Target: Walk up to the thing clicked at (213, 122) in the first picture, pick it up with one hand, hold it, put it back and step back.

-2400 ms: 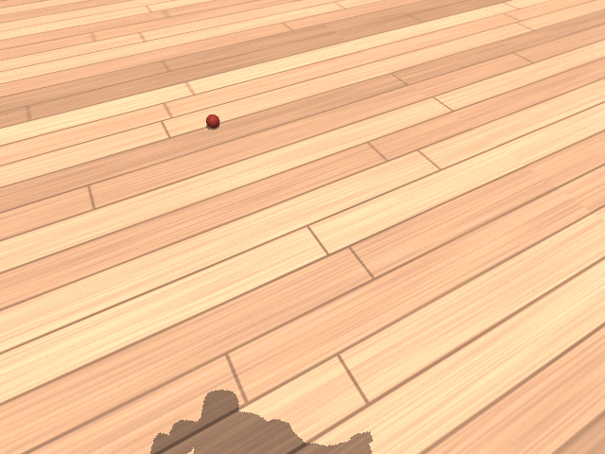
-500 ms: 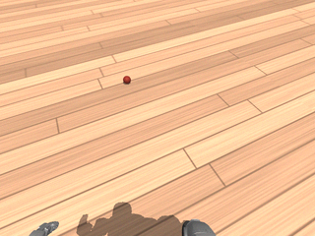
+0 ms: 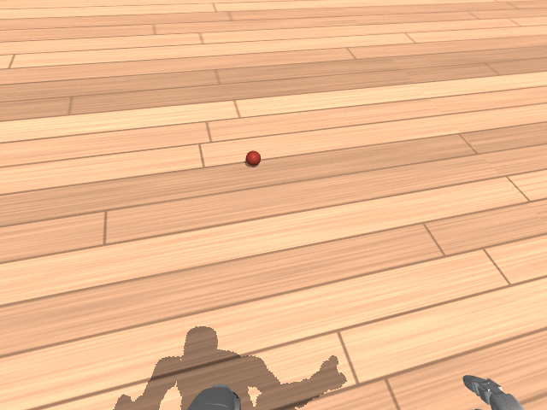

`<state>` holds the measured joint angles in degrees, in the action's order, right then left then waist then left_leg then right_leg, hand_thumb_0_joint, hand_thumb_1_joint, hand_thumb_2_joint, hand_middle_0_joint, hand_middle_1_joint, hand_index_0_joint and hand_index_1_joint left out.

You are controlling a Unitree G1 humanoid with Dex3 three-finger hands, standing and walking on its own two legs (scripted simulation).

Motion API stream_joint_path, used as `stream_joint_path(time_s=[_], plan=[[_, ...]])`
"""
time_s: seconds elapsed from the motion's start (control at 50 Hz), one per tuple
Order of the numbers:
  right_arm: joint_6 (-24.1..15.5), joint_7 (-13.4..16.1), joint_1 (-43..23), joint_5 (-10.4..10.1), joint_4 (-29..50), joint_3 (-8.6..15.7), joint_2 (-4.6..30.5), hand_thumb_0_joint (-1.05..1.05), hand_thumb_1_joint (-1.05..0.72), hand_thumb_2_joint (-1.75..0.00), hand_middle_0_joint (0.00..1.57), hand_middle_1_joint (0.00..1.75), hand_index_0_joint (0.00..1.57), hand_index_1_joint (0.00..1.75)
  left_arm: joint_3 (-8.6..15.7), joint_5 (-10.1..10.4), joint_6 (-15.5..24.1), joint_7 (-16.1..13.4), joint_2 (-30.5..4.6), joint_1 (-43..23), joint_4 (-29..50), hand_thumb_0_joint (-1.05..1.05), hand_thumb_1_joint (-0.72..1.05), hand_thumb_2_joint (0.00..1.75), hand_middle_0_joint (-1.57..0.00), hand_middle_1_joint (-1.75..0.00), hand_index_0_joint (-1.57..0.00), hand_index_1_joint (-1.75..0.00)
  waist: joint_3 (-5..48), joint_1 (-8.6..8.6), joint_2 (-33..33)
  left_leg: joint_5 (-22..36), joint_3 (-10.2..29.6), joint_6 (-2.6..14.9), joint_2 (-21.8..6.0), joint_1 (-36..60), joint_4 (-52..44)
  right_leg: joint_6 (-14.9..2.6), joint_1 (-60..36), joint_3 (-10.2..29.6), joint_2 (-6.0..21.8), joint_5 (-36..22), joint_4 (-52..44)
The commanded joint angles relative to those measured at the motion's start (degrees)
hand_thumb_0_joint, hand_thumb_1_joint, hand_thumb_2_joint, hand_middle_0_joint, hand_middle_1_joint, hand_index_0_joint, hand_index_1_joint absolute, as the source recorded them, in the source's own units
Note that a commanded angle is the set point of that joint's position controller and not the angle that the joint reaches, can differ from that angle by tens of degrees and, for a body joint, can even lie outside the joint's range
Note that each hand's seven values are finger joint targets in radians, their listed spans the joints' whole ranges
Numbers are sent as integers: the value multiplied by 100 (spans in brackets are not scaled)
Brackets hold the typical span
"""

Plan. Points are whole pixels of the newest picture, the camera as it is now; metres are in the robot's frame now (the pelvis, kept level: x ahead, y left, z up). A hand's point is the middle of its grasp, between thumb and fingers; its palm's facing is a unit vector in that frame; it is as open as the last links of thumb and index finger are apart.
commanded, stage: walk up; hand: left
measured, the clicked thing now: (253, 158) +1.33 +0.15 -0.71
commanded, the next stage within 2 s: none
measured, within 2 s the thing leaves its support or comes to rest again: neither
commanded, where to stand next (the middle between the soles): +0.94 -0.08 m, yaw -1 degrees
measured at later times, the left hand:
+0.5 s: hand (171, 263) +0.37 +0.23 -0.12, palm faces -0.12 -0.91 -0.39, open 7.4 cm
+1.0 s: hand (181, 231) +0.47 +0.24 -0.14, palm faces -0.01 -0.94 -0.35, open 7.4 cm
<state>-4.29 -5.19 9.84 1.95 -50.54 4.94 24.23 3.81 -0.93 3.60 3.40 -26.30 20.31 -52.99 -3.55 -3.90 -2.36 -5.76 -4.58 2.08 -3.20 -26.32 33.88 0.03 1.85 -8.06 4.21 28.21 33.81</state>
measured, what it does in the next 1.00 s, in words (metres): walks ahead: right foot, then left foot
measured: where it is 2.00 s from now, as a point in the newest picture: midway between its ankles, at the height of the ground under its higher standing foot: (294, 254)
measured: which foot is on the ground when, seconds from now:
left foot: down 0.00-0.52, up 0.54-0.96, down 0.98-1.00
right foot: down 0.00-0.00, up 0.02-0.46, down 0.48-1.00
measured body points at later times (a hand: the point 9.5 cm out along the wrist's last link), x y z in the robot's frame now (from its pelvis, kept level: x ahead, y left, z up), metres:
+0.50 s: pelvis +0.25 -0.04 +0.00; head +0.27 -0.06 +0.45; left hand +0.38 +0.28 -0.09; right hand +0.24 -0.37 -0.12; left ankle +0.13 +0.10 -0.71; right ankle +0.36 -0.16 -0.72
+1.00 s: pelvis +0.45 -0.05 +0.01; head +0.47 -0.02 +0.45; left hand +0.47 +0.28 -0.12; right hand +0.54 -0.37 -0.09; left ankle +0.56 +0.06 -0.72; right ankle +0.36 -0.16 -0.72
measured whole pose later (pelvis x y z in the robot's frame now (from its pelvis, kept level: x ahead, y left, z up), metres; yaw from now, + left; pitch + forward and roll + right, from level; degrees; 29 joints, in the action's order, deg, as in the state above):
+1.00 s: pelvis +0.45 -0.05 +0.01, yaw +0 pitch -2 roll -2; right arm -3.2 -4.4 13.9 1.7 -51.6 3.9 23.0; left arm 3.6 -0.9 3.5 2.8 -25.4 20.7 -49.7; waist -4.1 -2.4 -1.4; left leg -7.2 -3.4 1.5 -3.4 -23.4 32.7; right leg -0.7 4.0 -7.9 1.3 25.4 32.1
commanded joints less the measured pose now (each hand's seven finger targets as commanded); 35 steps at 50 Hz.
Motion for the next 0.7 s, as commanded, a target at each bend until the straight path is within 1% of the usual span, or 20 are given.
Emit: stream_joint_path(time_s=[0.0,0.02,0.06,0.08,0.12,0.22,0.3,0.38,0.4,0.42,0.44,0.46,0.48,0.5,0.52,0.56,0.58,0.6,0.64,0.68], plan=[[-171,287,1489,-56,290,605,2103,0,-90,-90,20,30,20,30,140,140,102,-167,-1061,245,618,0,90,90,-20,-30,-20,-30,1409,953,1528,-3001,4500,1091,-2169,3854,-1933,-379,3648,932,-538,260,3430],[-151,289,1214,-182,301,635,2077,0,-90,-90,20,30,20,30,167,108,95,-208,-1352,42,536,0,90,90,-20,-30,-20,-30,1147,929,1248,-2773,4372,1319,-2267,3657,-1930,-423,3866,1235,-191,-86,3705],[-180,357,820,-241,405,405,1626,0,-90,-90,20,30,20,30,131,130,150,-180,-1194,-97,446,0,90,90,-20,-30,-20,-30,581,702,699,-474,2597,972,-1718,2856,-1721,-325,3607,1542,24,-747,3542],[-215,365,773,-272,417,299,1412,0,-90,-90,20,30,20,30,146,157,135,-149,-1080,-5,352,0,90,90,-20,-30,-20,-30,346,547,630,381,1863,699,-1447,2257,-1705,-284,3189,1536,113,-933,3205],[-278,349,671,-282,395,241,1311,0,-90,-90,20,30,20,30,156,184,68,-86,-948,175,294,0,90,90,-20,-30,-20,-30,168,365,833,749,1222,697,-1236,1632,-1840,-157,2720,1375,135,-1096,2941],[-359,334,624,-229,549,271,1402,0,-90,-90,20,30,20,30,189,65,-49,108,-910,-260,497,0,90,90,-20,-30,-20,-30,-145,366,939,-299,817,859,-1188,1708,-2375,49,3204,1057,291,-1810,1978],[-315,326,823,-210,484,284,1439,0,-90,-90,20,30,20,30,156,17,-7,195,-758,-1094,753,0,90,90,-20,-30,-20,-30,-234,622,827,225,499,882,-1045,1981,-2165,-3,3071,752,343,-2250,664],[-232,345,827,-178,494,298,1490,0,-90,-90,20,30,20,30,194,24,46,195,-699,-1285,727,0,90,90,-20,-30,-20,-30,90,588,870,694,366,784,-1077,2098,-1636,-173,2227,475,83,-2392,-42],[-209,365,890,-181,506,303,1471,0,-90,-90,20,30,20,30,205,20,59,177,-720,-1271,708,0,90,90,-20,-30,-20,-30,166,569,804,742,405,762,-1111,2096,-1429,-226,2014,449,31,-2209,-60],[-187,386,846,-182,532,318,1502,0,-90,-90,20,30,20,30,235,17,69,154,-750,-1017,607,0,90,90,-20,-30,-20,-30,285,419,746,763,407,707,-1136,1991,-1105,-259,1592,374,-58,-2130,-140],[-167,397,838,-170,567,282,1417,0,-90,-90,20,30,20,30,303,6,103,111,-886,-645,506,0,90,90,-20,-30,-20,-30,526,205,410,1059,222,596,-948,1836,-263,-337,874,384,-139,-1994,-416],[-167,390,1081,-154,555,161,1118,0,-90,-90,20,30,20,30,416,-4,162,43,-1122,-15,303,0,90,90,-20,-30,-20,-30,959,-64,-238,689,-6,430,-597,1301,954,-443,-188,532,-120,-1713,-487],[-170,367,1421,-180,613,19,735,0,-90,-90,20,30,20,30,566,-33,198,-40,-1552,541,277,0,90,90,-20,-30,-20,-30,1475,-217,-1358,-740,-188,229,-75,452,2363,-579,-1088,2077,963,-762,-933],[-121,377,1561,-228,574,-2,831,0,-90,-90,20,30,20,30,603,7,215,-87,-1877,475,386,0,90,90,-20,-30,-20,-30,1189,-153,-1531,-2327,33,-5,515,-872,3166,-1098,-1500,4290,2023,-518,-1763],[-81,450,1258,-184,463,107,1355,0,-90,-90,20,30,20,30,591,111,180,-102,-1884,264,410,0,90,90,-20,-30,-20,-30,953,-215,-1052,-2436,409,16,157,-1033,3591,-1573,-1163,4610,2215,-605,-1798],[-87,423,896,-253,337,122,1296,0,-90,-90,20,30,20,30,462,168,166,-159,-1465,-77,518,0,90,90,-20,-30,-20,-30,409,-55,-393,-1805,912,38,-66,-832,3656,-1387,-191,3140,1689,-1947,-1756],[-68,397,1044,-297,251,93,1167,0,-90,-90,20,30,20,30,390,160,188,-188,-1288,-285,566,0,90,90,-20,-30,-20,-30,344,125,-440,-1535,942,42,-125,-628,3382,-1130,98,2398,1335,-2543,-1596],[-34,364,1214,-289,216,68,1074,0,-90,-90,20,30,20,30,363,167,200,-186,-1181,-422,585,0,90,90,-20,-30,-20,-30,291,280,-592,-1357,834,14,-184,-408,3096,-1052,400,1937,1111,-2812,-1615],[32,298,1275,-217,175,85,1022,0,-90,-90,20,30,20,30,320,140,240,-171,-1094,-504,643,0,90,90,-20,-30,-20,-30,173,380,-639,-1025,726,-47,-139,-199,2860,-1069,839,1419,884,-2894,-1750],[70,247,1124,-185,201,110,993,0,-90,-90,20,30,20,30,312,124,276,-159,-1066,-466,731,0,90,90,-20,-30,-20,-30,120,361,-560,-720,677,-178,-160,-411,2432,-1158,806,1289,910,-2665,-1923]])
